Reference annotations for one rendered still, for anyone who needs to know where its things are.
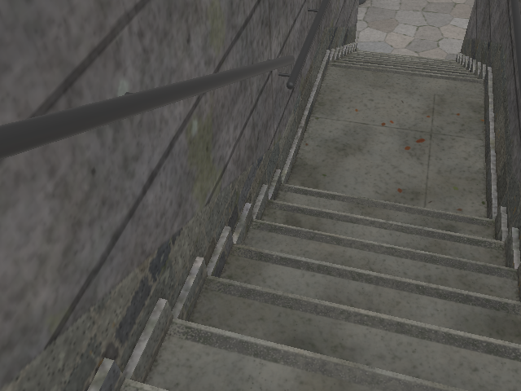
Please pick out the stairs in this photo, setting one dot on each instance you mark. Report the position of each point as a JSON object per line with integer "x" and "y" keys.
{"x": 407, "y": 63}
{"x": 336, "y": 292}

